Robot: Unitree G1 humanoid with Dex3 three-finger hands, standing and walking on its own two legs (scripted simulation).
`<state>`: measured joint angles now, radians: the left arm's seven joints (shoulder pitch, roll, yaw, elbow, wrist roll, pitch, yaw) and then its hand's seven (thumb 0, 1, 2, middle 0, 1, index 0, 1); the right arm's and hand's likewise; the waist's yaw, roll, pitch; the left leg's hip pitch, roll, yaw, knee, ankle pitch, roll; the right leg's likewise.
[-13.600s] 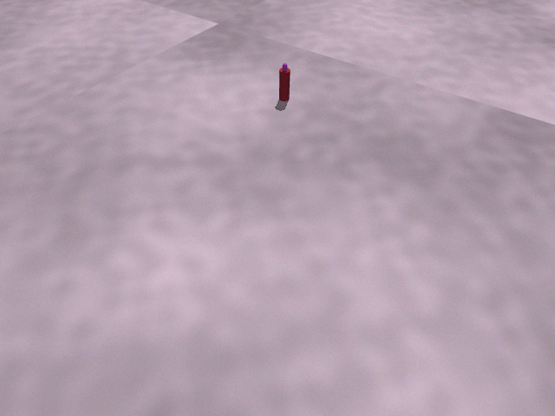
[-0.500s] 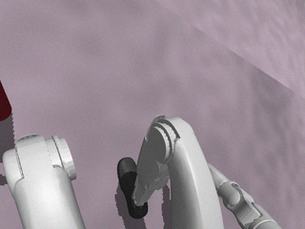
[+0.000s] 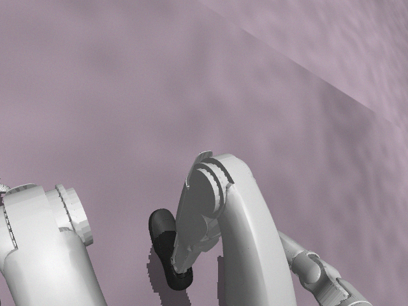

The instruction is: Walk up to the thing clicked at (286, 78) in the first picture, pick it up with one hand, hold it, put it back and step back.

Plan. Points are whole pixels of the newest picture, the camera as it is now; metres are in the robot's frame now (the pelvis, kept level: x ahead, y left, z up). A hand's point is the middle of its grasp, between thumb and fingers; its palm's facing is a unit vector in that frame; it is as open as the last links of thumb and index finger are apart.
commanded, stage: close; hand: left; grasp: from the side
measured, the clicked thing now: out of the picture +0.43 +0.29 -0.16
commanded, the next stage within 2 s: settle in 0.88 s
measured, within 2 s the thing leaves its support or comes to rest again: leaves its support in 1.36 s
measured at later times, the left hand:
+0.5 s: hand out of the picture +0.42 +0.29 -0.15, palm faces +0.29 -0.96 +0.01, open 13.2 cm
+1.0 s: hand out of the picture +0.43 +0.29 -0.15, palm faces +0.30 -0.95 +0.00, open 9.3 cm
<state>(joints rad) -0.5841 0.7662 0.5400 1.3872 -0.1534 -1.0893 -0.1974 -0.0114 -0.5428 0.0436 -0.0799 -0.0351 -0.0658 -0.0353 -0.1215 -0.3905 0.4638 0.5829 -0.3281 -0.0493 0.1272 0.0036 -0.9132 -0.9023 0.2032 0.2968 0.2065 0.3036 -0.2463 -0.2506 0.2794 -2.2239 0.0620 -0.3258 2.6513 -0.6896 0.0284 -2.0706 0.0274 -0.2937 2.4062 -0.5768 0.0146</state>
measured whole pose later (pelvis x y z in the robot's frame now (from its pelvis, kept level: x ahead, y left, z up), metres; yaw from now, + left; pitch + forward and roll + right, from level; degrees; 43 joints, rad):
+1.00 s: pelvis +0.00 +0.00 +0.00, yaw -1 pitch +13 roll -17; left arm -0.62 0.79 0.48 1.34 -0.13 -1.07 -0.10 0.01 -0.06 0.73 -0.74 -0.84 -0.71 -0.84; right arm -0.15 -0.38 0.47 0.58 -0.34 -0.01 0.14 0.00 -0.88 -0.89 0.20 0.30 0.21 0.30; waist -0.24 -0.25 0.29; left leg -2.23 0.06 -0.34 2.65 -0.70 0.02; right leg -2.08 0.03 -0.30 2.39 -0.59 0.02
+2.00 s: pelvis +0.02 -0.01 +0.05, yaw +7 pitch +28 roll -9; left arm -0.49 0.49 0.38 0.82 -0.16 -0.64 -0.19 0.01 -0.33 1.13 -0.74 -1.06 -0.72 -1.08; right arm 0.05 -0.31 0.14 0.66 -0.11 0.02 0.09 0.01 -0.89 -0.90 0.20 0.30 0.20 0.30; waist -0.13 -0.04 -0.02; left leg -2.25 0.05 -0.15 2.43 -0.69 0.02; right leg -2.16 -0.02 -0.16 2.32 -0.65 -0.02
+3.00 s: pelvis +0.03 -0.01 +0.10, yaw +11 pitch +34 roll -4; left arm -0.57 0.39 0.41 0.84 -0.15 -0.57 -0.22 0.01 -0.36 1.16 -0.75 -1.07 -0.73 -1.09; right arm 0.11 -0.28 0.03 0.70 -0.06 -0.04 0.04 0.01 -0.90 -0.90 0.20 0.30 0.20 0.30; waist -0.12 0.00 -0.13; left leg -2.13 0.04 -0.06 2.24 -0.70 0.01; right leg -2.08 -0.03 -0.09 2.19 -0.69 -0.03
